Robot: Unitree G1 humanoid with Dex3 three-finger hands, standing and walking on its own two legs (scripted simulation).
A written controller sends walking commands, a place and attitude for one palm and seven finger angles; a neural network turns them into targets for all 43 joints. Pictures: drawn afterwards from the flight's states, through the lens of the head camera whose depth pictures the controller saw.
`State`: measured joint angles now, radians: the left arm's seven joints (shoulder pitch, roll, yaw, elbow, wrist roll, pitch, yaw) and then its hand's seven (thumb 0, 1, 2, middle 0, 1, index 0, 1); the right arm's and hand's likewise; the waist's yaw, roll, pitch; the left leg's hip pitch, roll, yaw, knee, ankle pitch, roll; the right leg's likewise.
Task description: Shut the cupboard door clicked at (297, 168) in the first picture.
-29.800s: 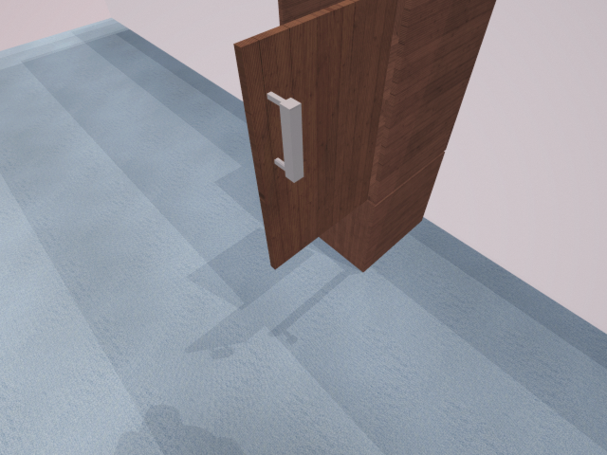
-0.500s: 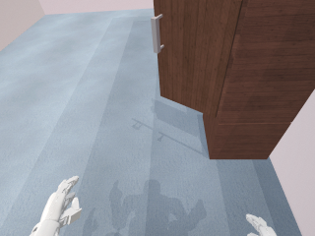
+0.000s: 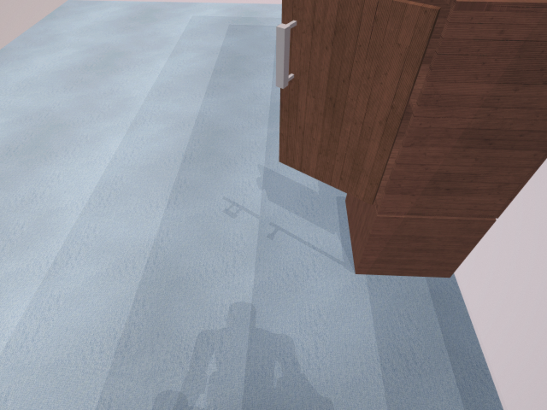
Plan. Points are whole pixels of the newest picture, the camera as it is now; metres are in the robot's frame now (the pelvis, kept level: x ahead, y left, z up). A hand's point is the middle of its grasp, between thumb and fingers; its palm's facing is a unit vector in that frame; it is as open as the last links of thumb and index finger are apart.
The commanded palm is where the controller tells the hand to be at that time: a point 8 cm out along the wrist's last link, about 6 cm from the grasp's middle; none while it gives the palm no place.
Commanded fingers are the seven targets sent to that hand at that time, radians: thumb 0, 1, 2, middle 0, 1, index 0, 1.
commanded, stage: let the arm hang, fingers relaxed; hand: left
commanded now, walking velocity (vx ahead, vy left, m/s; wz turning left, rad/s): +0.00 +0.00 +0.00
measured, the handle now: (287, 54) +0.96 +0.01 +0.07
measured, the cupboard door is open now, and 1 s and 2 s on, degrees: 57 57 57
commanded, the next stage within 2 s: look to check the result in 0.44 s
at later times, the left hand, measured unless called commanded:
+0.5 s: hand out of the picture -0.02 +0.17 -0.18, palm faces +0.00 -0.98 -0.18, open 7.4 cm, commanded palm none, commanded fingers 0.00 0.90 0.90 -0.20 -0.30 -0.20 -0.30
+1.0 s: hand out of the picture +0.03 +0.19 -0.17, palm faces -0.04 -0.97 -0.25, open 7.4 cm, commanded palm none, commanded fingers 0.00 0.90 0.90 -0.20 -0.30 -0.20 -0.30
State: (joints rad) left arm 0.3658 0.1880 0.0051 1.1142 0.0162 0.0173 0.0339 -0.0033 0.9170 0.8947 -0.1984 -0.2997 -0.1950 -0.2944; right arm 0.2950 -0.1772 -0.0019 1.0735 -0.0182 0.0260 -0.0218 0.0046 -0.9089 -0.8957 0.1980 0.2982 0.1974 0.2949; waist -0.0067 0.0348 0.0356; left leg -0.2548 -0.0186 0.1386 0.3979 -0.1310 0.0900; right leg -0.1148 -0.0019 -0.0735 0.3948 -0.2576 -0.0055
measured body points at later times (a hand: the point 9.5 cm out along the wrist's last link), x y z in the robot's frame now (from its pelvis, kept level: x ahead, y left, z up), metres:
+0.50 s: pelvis +0.00 +0.00 +0.00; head +0.00 +0.01 +0.45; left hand -0.02 +0.22 -0.16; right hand -0.02 -0.23 -0.16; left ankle +0.06 +0.06 -0.74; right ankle -0.03 -0.12 -0.74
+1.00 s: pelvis +0.02 -0.01 +0.00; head +0.02 -0.01 +0.45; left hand +0.03 +0.24 -0.15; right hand +0.03 -0.26 -0.15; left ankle +0.06 +0.06 -0.74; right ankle -0.03 -0.12 -0.74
